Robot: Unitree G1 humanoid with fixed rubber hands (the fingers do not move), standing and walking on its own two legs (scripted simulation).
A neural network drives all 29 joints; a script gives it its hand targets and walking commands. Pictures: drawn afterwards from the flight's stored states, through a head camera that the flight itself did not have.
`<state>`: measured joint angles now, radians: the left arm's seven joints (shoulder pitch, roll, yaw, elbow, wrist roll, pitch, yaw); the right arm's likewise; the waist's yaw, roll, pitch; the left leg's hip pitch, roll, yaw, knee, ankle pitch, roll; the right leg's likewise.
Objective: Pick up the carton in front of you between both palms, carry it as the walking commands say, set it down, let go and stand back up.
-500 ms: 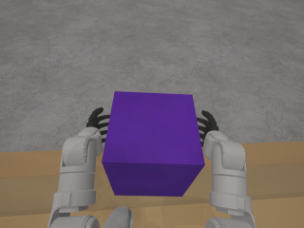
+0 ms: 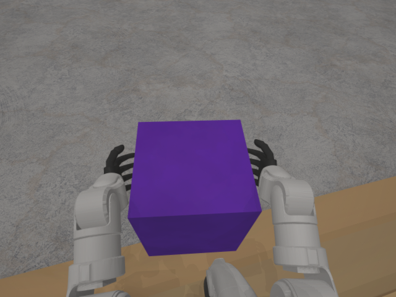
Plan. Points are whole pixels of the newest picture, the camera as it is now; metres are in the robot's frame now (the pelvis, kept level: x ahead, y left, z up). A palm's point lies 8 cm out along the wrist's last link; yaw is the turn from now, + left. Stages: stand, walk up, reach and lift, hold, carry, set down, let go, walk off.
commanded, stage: carry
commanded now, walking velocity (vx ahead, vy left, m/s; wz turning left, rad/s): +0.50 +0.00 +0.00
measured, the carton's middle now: (191, 192) +0.33 -0.03 +0.00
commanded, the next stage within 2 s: none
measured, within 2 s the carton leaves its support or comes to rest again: neither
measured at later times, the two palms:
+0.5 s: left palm (120, 102) +0.75 +0.17 -0.08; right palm (205, 101) +0.74 -0.13 -0.08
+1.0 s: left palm (133, 74) +1.14 +0.16 -0.22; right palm (192, 70) +1.15 -0.14 -0.22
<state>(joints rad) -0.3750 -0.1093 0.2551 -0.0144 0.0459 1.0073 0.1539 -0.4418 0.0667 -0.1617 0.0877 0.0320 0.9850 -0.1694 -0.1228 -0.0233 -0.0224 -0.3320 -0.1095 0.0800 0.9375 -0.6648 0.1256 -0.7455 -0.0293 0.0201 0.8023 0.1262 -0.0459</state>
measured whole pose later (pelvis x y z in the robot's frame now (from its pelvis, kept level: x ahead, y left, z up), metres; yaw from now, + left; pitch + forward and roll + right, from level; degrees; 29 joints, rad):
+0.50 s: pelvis +0.42 +0.01 -0.18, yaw +0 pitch +2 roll -1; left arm -0.45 -0.03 0.16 0.09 -0.05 0.92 0.16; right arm -0.37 0.12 -0.21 -0.02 -0.06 0.93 -0.15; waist 0.02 0.02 -0.05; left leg -0.47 -0.04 0.07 0.60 -0.03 0.10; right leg -0.36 0.05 -0.05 1.41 -0.60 -0.08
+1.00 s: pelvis +0.81 -0.01 -0.30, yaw -1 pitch +5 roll -1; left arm -0.41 -0.08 0.17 0.02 0.01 0.95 0.18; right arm -0.42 0.05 -0.20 0.02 0.03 0.95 -0.16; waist 0.06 0.00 -0.03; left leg -0.55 -0.04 -0.03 1.55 -0.50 0.03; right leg -0.49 0.09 -0.10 0.63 -0.22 -0.12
